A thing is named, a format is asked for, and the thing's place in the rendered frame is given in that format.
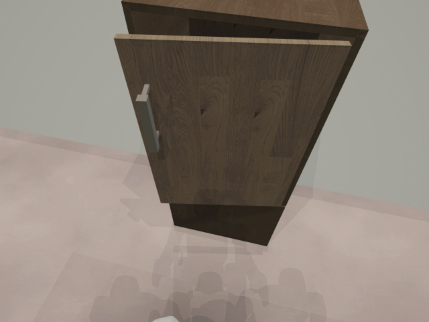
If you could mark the cupboard door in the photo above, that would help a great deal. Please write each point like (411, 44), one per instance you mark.
(235, 115)

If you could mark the handle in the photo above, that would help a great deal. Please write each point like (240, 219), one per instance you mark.
(147, 120)

